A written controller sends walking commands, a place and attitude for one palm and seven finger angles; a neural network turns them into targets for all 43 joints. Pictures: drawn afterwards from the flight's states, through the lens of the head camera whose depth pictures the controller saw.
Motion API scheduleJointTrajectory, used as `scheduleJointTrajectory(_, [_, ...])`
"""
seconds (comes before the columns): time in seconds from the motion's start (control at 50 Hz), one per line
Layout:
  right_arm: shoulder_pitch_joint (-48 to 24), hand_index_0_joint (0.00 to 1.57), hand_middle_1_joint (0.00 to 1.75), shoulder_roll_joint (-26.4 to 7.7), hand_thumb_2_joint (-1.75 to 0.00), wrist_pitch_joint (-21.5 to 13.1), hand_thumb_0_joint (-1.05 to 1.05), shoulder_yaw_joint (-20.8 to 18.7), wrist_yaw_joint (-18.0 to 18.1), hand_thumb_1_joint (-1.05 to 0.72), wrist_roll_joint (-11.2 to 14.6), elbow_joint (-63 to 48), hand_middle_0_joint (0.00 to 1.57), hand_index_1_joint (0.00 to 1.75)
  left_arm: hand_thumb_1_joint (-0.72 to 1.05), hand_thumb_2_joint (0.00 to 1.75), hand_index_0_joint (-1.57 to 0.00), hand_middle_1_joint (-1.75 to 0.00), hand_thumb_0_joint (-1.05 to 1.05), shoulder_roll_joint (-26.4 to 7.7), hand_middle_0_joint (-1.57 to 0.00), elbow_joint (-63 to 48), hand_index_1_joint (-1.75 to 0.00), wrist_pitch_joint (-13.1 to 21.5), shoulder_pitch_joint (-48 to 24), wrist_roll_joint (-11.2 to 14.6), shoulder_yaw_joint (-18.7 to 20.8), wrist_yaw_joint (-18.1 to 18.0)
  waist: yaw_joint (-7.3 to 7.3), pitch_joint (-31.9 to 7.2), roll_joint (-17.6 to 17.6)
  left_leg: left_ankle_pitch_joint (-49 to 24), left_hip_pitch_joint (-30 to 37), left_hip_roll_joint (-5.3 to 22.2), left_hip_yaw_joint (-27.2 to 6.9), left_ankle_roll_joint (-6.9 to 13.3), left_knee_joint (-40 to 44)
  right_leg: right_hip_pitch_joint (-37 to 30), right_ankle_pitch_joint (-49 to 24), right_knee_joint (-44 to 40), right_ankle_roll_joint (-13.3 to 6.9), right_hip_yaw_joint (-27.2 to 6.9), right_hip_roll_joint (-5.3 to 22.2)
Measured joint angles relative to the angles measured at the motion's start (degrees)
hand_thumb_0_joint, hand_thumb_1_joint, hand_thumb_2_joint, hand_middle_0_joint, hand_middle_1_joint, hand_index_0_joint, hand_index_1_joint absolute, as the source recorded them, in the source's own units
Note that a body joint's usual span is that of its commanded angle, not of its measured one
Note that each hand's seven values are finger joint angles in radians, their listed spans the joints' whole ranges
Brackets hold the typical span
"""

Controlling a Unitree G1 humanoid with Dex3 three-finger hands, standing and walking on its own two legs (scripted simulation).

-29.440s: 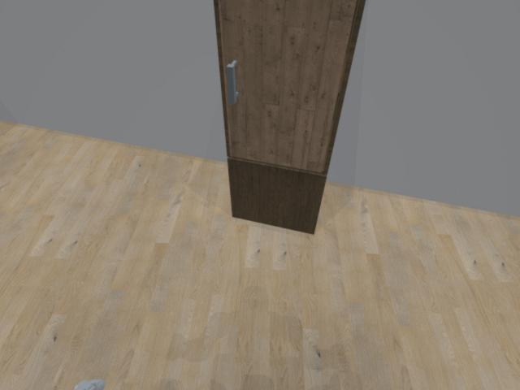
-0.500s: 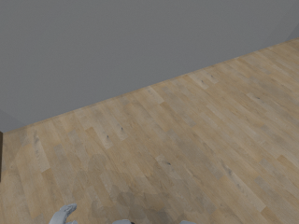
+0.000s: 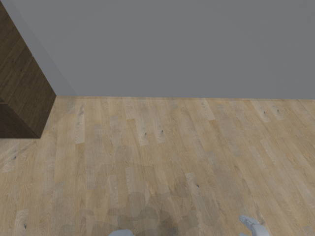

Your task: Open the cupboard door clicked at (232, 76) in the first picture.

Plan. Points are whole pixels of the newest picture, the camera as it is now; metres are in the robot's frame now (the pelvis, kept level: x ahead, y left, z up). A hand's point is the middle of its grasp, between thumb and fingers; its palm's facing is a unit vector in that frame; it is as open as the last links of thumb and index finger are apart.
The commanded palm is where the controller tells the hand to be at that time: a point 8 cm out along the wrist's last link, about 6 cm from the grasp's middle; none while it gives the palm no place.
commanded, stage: turn to face it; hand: left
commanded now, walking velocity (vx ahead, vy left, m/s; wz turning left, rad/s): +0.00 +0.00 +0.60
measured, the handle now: out of the picture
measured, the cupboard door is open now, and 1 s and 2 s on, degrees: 50 50 50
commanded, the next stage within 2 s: take the last steps up to it in 1.52 s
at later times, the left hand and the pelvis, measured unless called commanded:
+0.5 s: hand out of the picture +0.08 +0.16 -0.13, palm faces +0.23 -0.92 -0.30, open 7.4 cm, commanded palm none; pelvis +0.02 -0.06 +0.02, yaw +16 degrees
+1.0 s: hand out of the picture -0.07 +0.18 -0.17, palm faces +0.58 -0.78 -0.25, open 7.4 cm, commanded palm none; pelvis +0.01 -0.03 +0.01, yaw +34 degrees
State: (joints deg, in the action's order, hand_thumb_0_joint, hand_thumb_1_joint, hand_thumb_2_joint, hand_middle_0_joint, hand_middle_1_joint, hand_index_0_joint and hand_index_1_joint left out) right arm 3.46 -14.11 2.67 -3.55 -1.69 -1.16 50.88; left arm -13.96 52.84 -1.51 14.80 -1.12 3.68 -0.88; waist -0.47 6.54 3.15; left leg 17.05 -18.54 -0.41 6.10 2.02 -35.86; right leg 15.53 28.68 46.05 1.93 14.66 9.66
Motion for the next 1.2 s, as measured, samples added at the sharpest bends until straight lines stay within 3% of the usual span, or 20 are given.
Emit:
scheduleJointTrajectory(0.04, [0.19, 0.2, 0.3, 0.41, -0.9, -0.67, 0.01, 0.46, 0.41, -0.91, 0.0, -0.44, 0.2, 0.3, 0.91, 0.9, -0.2, -0.3, 0.01, -1.01, -0.2, 0.46, -0.3, -1.66, -1.28, -0.06, 0.34, -0.29, -0.35, 0.31, 0.58, 1.42, -0.47, -0.47, -0.96, 1.04, -1.4, 5.15, 3.63, 10.98, 1.08, -6.03, -1.61])
scheduleJointTrajectory(0.12, [2.14, 0.2, 0.3, 0.77, -0.9, -0.62, 0.01, 0.94, 1.47, -0.91, -0.13, -0.25, 0.2, 0.3, 0.91, 0.9, -0.2, -0.3, 0.01, -1.38, -0.2, 0.2, -0.3, -2.39, -3.81, -0.33, 0.76, 0.06, -0.4, -0.5, -0.39, -0.9, 1.07, -0.68, -3.66, 0.23, 3.01, 11.86, -2.56, 19.83, 2.48, -11.87, -3.38])
scheduleJointTrajectory(0.2, [4.05, 0.2, 0.3, 1.05, -0.9, -0.51, 0.01, 1.21, 1.53, -0.91, -0.14, 0.68, 0.2, 0.3, 0.91, 0.9, -0.2, -0.3, 0.01, -1.17, -0.2, -1.33, -0.3, -1.81, -5.53, -0.34, 0.6, 0.47, -0.22, -1.17, -1.49, -3.44, 2.32, -0.81, -6.03, 0.07, 7.09, 13.63, -6.76, 17.1, 3.15, -14.44, -3.81])
scheduleJointTrajectory(0.3, [6.18, 0.2, 0.3, 1.48, -0.9, -0.2, 0.01, 0.88, 1.23, -0.91, -0.42, 1.45, 0.21, 0.3, 0.91, 0.9, -0.2, -0.3, 0.01, -0.67, -0.2, -2.67, -0.3, -1.55, -7.4, -0.15, 0.23, 0.44, 1.03, -1.61, -2.74, -4.26, 1.55, -0.91, -9.37, -1.19, 7.74, 10.3, -5.73, 5.8, 3.1, -14.96, -5.47])
scheduleJointTrajectory(0.38, [7.44, 0.2, 0.3, 1.16, -0.9, 0.44, 0.01, 0.1, 1.27, -0.91, -0.28, 1.84, 0.21, 0.3, 0.91, 0.9, -0.2, -0.3, 0.01, 0.18, -0.2, -3.62, -0.3, -0.57, -8.22, 0.27, -0.36, 0.39, 2.14, -1.79, -4.11, -3.15, -0.71, -1.43, -12.2, -2.92, 4.74, 3.84, -8.64, -7.86, 2.37, -13.92, -7.92])
scheduleJointTrajectory(0.42, [7.62, 0.2, 0.3, 0.48, -0.9, 0.88, 0.01, -0.59, 1.29, -0.91, 0.17, 2.26, 0.21, 0.3, 0.91, 0.9, -0.2, -0.3, 0.01, 1.06, -0.2, -3.92, -0.3, 0.62, -8.05, -0.01, -0.65, 0.13, 2.02, -1.72, -5.19, 1.5, -3.08, -1.82, -13.09, -3.76, -0.49, 1.29, -9.5, -12.75, -0.56, -12.83, -8.42])
scheduleJointTrajectory(0.48, [7.12, 0.2, 0.3, -0.73, -0.9, 1.74, 0.01, -1.45, 1.12, -0.91, 0.07, 3.01, 0.2, 0.3, 0.9, 0.9, -0.2, -0.3, 0.01, 2.84, -0.2, -3.77, -0.3, 1.21, -7.09, -0.21, -1.69, -0.35, 2.56, -0.9, -6.1, 10.22, -8.75, -2.54, -10.57, -4.38, -19.02, -0.17, -9.5, -12.93, -3.02, -10.63, -7.25])
scheduleJointTrajectory(0.52, [6.82, 0.2, 0.3, -1.13, -0.9, 2.11, 0.01, -1.64, 0.8, -0.91, 0.0, 3.34, 0.2, 0.3, 0.9, 0.9, -0.2, -0.3, 0.01, 3.66, -0.2, -3.45, -0.3, 1.03, -6.02, -0.03, -2.0, -0.55, 2.84, -0.75, -5.84, 8.85, -11.0, -1.69, -8.28, -5.25, -27.71, -1.97, -10.25, -14.93, -3.27, -9.33, -6.35])
scheduleJointTrajectory(0.56, [6.53, 0.2, 0.3, -1.15, -0.9, 2.34, 0.01, -1.56, 0.5, -0.91, 0.05, 3.49, 0.2, 0.3, 0.9, 0.9, -0.2, -0.3, 0.01, 4.1, -0.2, -3.06, -0.3, 0.97, -5.05, 0.06, -2.16, -0.62, 3.11, -0.69, -5.11, 7.25, -11.62, -0.47, -6.68, -6.05, -30.58, -3.55, -10.84, -16.75, -3.33, -7.88, -5.53])
scheduleJointTrajectory(0.62, [5.95, 0.2, 0.3, -0.91, -0.9, 2.62, 0.01, -1.31, 0.21, -0.91, 0.14, 3.64, 0.2, 0.3, 0.9, 0.9, -0.2, -0.3, 0.01, 4.45, -0.2, -2.61, -0.3, 1.16, -3.89, 0.0, -2.23, -0.62, 2.96, -0.49, -3.89, 6.54, -10.55, 1.06, -5.24, -6.79, -27.55, -5.36, -11.04, -18.38, -3.37, -5.37, -4.48])
scheduleJointTrajectory(0.72, [3.49, 0.2, 0.3, -0.68, -0.9, 2.9, 0.01, -0.82, -0.01, -0.91, 0.18, 3.73, 0.2, 0.3, 0.91, 0.9, -0.2, -0.3, 0.01, 3.65, -0.2, -2.02, -0.3, 1.51, -2.14, -0.28, -1.7, -0.6, 1.38, 0.15, -2.74, 7.14, -7.26, 2.23, -3.31, -6.57, -17.92, -6.5, -9.77, -17.57, -3.07, -1.19, -3.36])
scheduleJointTrajectory(0.8, [1.0, 0.2, 0.3, -0.21, -0.9, 2.36, 0.01, -0.4, -0.12, -0.91, 0.31, 2.59, 0.2, 0.3, 0.91, 0.9, -0.2, -0.3, 0.01, 1.92, -0.2, -1.06, -0.3, 1.14, -0.8, -0.63, -0.91, -0.43, -0.01, 0.53, -1.46, 7.57, -3.79, 1.99, -0.97, -5.44, -9.82, -5.91, -7.67, -14.43, -2.2, 1.65, -2.13])
scheduleJointTrajectory(0.84, [0.23, 0.2, 0.3, -0.02, -0.9, 1.65, 0.01, -0.14, -0.18, -0.91, 0.26, 1.56, 0.2, 0.3, 0.91, 0.9, -0.2, -0.3, 0.01, 0.82, -0.2, -0.5, -0.3, 0.84, 0.03, -0.51, -0.42, -0.23, -0.32, 0.29, -0.66, 4.5, -0.98, 1.37, 0.18, -4.61, -3.78, -4.99, -5.88, -11.41, -1.36, 2.9, -1.06])
scheduleJointTrajectory(0.86, [0.12, 0.2, 0.3, -0.16, -0.9, 1.08, 0.01, 0.02, -0.27, -0.91, 0.18, 0.87, 0.2, 0.3, 0.91, 0.9, -0.2, -0.3, 0.01, 0.32, -0.2, -0.31, -0.3, 0.64, 0.68, -0.33, -0.18, -0.08, -0.34, -0.22, -0.53, 0.62, 0.67, 1.09, 0.34, -3.24, -0.06, -3.78, -4.58, -8.57, -0.84, 3.29, -0.43])
scheduleJointTrajectory(0.88, [-0.09, 0.2, 0.3, 0.04, -0.9, 0.36, 0.01, -0.06, -0.2, -0.91, 0.03, 0.34, 0.2, 0.3, 0.91, 0.9, -0.2, -0.3, 0.01, -0.36, -0.2, 0.17, -0.3, 0.15, 0.59, -0.1, 0.08, 0.05, -0.21, -0.32, 0.15, -0.01, 0.03, 0.32, 0.13, -0.96, -0.51, -1.62, -1.92, -3.54, 0.16, 1.76, 0.12])
scheduleJointTrajectory(0.92, [-0.08, 0.2, 0.3, 0.38, -0.9, -0.56, 0.01, 0.34, 0.16, -0.91, 0.05, -0.32, 0.2, 0.3, 0.91, 0.9, -0.2, -0.3, 0.01, -1.38, -0.2, 0.88, -0.3, -1.55, -0.43, -0.06, 0.38, -0.15, -0.57, -0.14, 0.85, 1.73, -0.87, -0.44, -0.51, 1.41, -2.36, 3.5, 3.23, 7.87, 1.16, -4.43, -1.35])
scheduleJointTrajectory(1.0, [1.79, 0.2, 0.3, 0.76, -0.9, -0.81, 0.01, 0.97, 1.44, -0.91, -0.11, -0.44, 0.2, 0.3, 0.91, 0.9, -0.2, -0.3, 0.01, -1.69, -0.2, 1.04, -0.3, -2.56, -2.98, -0.33, 0.76, 0.02, -0.53, -0.9, 0.01, -0.08, 0.62, -1.09, -2.8, 1.49, 2.12, 10.82, -1.82, 19.44, 2.39, -11.1, -3.54])
scheduleJointTrajectory(1.1, [4.46, 0.2, 0.3, 1.52, -0.9, -1.08, 0.01, 1.53, 1.86, -0.91, 0.04, 0.92, 0.2, 0.3, 0.91, 0.9, -0.2, -0.3, 0.01, -1.36, -0.2, -0.69, -0.3, -1.65, -5.54, -0.39, 0.55, 0.34, -0.25, -1.46, -1.11, -3.93, 2.88, -1.76, -5.45, 1.89, 8.53, 14.29, -8.28, 19.68, 3.44, -14.83, -3.92])
scheduleJointTrajectory(1.2, [7.22, 0.2, 0.3, 2.67, -0.9, -0.95, 0.01, 1.63, 1.7, -0.91, -0.14, 2.21, 0.21, 0.3, 0.91, 0.9, -0.2, -0.3, 0.01, -0.95, -0.2, -1.6, -0.3, -1.59, -7.57, -0.23, 0.26, 0.19, 0.88, -1.93, -1.74, -5.19, 3.11, -2.1, -8.16, 1.29, 10.31, 12.99, -8.13, 13.82, 3.83, -15.56, -4.84])
